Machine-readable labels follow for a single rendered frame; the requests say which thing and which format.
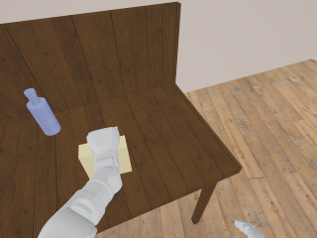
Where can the robot right hand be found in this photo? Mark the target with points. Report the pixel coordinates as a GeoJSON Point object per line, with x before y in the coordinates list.
{"type": "Point", "coordinates": [249, 229]}

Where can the robot left hand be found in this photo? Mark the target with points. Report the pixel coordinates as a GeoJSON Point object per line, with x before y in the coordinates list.
{"type": "Point", "coordinates": [103, 139]}

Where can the left robot forearm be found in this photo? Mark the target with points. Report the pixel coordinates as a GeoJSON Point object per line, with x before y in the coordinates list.
{"type": "Point", "coordinates": [91, 201]}

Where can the sponge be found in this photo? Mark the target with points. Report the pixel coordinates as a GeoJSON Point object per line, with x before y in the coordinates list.
{"type": "Point", "coordinates": [87, 158]}

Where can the left robot upper arm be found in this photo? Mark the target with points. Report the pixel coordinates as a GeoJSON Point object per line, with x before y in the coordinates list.
{"type": "Point", "coordinates": [70, 224]}

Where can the table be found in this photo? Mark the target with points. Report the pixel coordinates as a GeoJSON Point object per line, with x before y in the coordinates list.
{"type": "Point", "coordinates": [96, 70]}

